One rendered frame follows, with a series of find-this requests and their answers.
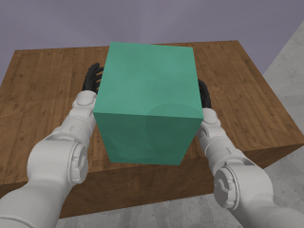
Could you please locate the robot right hand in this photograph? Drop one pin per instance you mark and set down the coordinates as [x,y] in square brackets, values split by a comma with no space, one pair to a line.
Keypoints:
[204,95]

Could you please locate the robot right upper arm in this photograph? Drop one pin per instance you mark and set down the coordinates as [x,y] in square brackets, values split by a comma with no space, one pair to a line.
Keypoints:
[246,191]

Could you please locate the robot left hand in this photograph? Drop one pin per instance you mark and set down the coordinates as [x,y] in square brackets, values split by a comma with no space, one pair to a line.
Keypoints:
[90,82]

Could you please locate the robot right forearm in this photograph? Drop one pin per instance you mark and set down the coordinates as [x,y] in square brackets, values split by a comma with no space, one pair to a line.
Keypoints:
[216,146]

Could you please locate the robot left upper arm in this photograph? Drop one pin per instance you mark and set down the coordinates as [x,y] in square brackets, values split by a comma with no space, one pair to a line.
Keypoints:
[54,168]

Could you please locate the robot left forearm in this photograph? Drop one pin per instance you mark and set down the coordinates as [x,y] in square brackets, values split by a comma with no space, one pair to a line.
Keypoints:
[78,125]

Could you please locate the pedestal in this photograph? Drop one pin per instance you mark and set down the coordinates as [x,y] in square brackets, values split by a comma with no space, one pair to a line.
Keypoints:
[40,86]

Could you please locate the carton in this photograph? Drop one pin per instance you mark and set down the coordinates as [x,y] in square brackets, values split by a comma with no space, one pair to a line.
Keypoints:
[148,107]

